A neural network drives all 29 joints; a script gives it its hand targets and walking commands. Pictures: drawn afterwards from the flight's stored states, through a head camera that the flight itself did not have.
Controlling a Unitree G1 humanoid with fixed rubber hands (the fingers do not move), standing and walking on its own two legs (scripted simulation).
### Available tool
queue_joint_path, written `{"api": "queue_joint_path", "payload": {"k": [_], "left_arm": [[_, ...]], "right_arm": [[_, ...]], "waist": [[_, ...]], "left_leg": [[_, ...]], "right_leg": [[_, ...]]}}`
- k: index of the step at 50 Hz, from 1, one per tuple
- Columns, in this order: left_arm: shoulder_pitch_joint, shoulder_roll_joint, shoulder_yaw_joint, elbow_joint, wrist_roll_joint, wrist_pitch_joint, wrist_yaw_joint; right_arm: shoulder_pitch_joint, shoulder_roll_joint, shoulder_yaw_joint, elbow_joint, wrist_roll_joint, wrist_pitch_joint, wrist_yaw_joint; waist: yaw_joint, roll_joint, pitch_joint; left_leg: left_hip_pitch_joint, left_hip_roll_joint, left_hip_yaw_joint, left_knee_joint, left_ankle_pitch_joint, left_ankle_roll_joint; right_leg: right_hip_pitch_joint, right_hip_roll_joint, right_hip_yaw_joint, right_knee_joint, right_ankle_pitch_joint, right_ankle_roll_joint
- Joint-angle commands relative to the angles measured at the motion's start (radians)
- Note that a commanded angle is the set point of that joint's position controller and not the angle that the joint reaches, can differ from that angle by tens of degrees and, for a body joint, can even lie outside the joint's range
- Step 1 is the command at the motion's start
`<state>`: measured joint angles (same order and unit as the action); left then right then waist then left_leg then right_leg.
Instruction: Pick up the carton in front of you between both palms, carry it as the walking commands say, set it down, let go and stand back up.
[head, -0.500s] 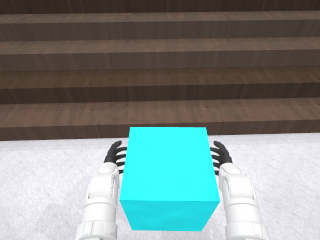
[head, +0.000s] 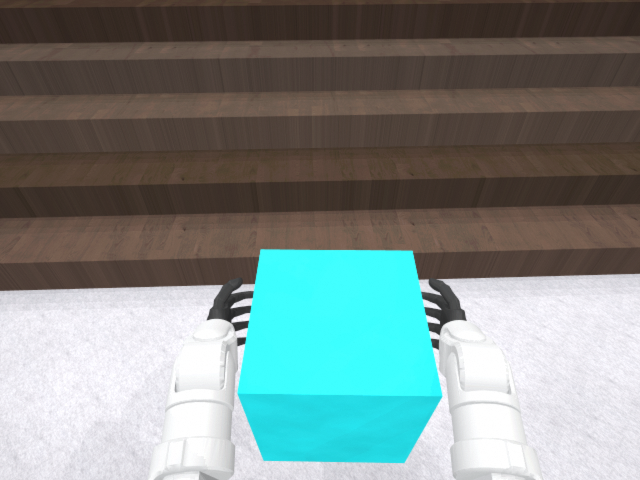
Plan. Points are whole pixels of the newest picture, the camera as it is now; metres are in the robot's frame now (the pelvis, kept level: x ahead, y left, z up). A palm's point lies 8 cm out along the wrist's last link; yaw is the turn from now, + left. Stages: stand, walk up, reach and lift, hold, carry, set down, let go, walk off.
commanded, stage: hold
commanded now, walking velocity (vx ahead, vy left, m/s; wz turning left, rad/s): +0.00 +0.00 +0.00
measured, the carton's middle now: (335, 360) +0.29 +0.00 -0.03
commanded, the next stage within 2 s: carry in 0.86 s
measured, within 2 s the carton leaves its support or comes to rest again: neither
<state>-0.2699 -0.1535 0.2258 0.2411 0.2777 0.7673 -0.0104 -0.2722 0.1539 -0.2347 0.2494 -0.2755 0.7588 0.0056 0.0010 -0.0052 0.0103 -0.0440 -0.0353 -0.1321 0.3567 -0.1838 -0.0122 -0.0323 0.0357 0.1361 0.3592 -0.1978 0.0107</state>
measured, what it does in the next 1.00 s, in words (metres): stands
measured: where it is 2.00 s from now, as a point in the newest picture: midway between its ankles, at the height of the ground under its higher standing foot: (335, 430)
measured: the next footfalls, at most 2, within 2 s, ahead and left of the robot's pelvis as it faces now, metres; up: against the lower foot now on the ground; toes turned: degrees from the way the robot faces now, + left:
right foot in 1.50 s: +0.34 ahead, -0.13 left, +0.00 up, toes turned -11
left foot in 1.96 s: +0.69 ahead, +0.06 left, +0.00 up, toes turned +10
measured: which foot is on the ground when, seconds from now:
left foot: down 0.00-1.00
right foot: down 0.00-1.00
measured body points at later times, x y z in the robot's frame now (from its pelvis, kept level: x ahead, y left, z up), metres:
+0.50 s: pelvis +0.00 +0.00 +0.00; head -0.04 +0.00 +0.45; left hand +0.30 +0.15 +0.04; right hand +0.30 -0.15 +0.04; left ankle +0.02 +0.13 -0.75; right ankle +0.01 -0.13 -0.75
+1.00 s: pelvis +0.01 +0.00 -0.01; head -0.03 +0.00 +0.44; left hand +0.31 +0.15 +0.05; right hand +0.31 -0.16 +0.05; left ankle +0.02 +0.13 -0.74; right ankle +0.01 -0.13 -0.74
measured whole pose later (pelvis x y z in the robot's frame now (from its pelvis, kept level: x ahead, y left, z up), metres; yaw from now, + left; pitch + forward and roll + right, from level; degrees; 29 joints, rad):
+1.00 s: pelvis +0.01 +0.00 -0.01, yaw -1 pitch -1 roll +0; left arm -0.22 -0.14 0.18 0.12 0.22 0.81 0.01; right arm -0.23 0.14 -0.18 0.13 -0.23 0.80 -0.02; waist 0.01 -0.01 -0.10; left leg -0.21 0.00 -0.05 0.48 -0.31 -0.01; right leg -0.22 0.00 0.06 0.51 -0.35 0.01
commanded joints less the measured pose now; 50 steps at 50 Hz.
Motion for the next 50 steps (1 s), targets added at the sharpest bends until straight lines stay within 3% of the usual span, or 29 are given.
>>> {"api": "queue_joint_path", "payload": {"k": [1, 10, 30, 42, 43, 45, 46, 50], "left_arm": [[-0.525, -0.918, -0.544, -0.034, -0.257, -0.04, -0.23], [-0.549, -0.921, -0.531, -0.003, -0.249, -0.042, -0.231], [-0.477, -0.913, -0.541, -0.048, -0.259, -0.034, -0.222], [-0.467, -0.906, -0.547, -0.062, -0.264, -0.034, -0.223], [-0.483, -0.907, -0.559, -0.06, -0.263, -0.032, -0.225], [-0.494, -0.917, -0.585, -0.092, -0.292, -0.031, -0.223], [-0.511, -0.916, -0.61, -0.122, -0.308, -0.026, -0.219], [-0.505, -0.903, -0.719, -0.244, -0.386, 0.03, -0.198]], "right_arm": [[-0.524, 0.915, 0.548, -0.029, 0.261, -0.032, 0.239], [-0.547, 0.914, 0.531, 0.004, 0.249, -0.036, 0.241], [-0.479, 0.903, 0.545, -0.045, 0.26, -0.03, 0.235], [-0.465, 0.903, 0.551, -0.058, 0.263, -0.028, 0.232], [-0.488, 0.917, 0.557, -0.057, 0.266, -0.027, 0.233], [-0.487, 0.913, 0.589, -0.087, 0.288, -0.024, 0.232], [-0.499, 0.916, 0.613, -0.117, 0.305, -0.02, 0.228], [-0.472, 0.901, 0.712, -0.239, 0.369, 0.037, 0.198]], "waist": [[0.001, 0.001, -0.202], [0.0, 0.005, -0.2], [0.002, 0.005, -0.221], [0.002, 0.003, -0.214], [0.002, 0.006, -0.21], [-0.002, 0.017, -0.197], [0.001, 0.02, -0.174], [-0.005, 0.08, -0.285]], "left_leg": [[0.041, -0.058, 0.074, -0.045, 0.095, -0.006], [0.038, -0.054, 0.075, -0.045, 0.069, -0.006], [0.068, -0.059, 0.07, -0.047, 0.181, -0.011], [0.064, -0.06, 0.069, -0.047, 0.176, -0.008], [-0.058, 0.11, 0.037, 0.033, 0.005, 0.013], [-0.165, 0.115, -0.008, -0.023, -0.44, 0.029], [-0.197, 0.109, -0.011, -0.028, -0.539, 0.037], [-0.141, 0.173, -0.042, -0.031, -0.399, 0.061]], "right_leg": [[-0.007, 0.055, -0.072, -0.056, 0.097, 0.007], [-0.017, 0.054, -0.073, -0.054, 0.065, 0.004], [0.015, 0.06, -0.066, -0.057, 0.176, 0.008], [0.017, 0.059, -0.064, -0.059, 0.178, 0.009], [-0.106, -0.113, -0.031, 0.03, 0.029, -0.012], [-0.2, -0.098, 0.005, -0.01, -0.408, -0.026], [-0.246, -0.086, -0.002, -0.002, -0.5, -0.03], [-0.256, -0.067, -0.115, 0.144, -0.254, -0.012]]}}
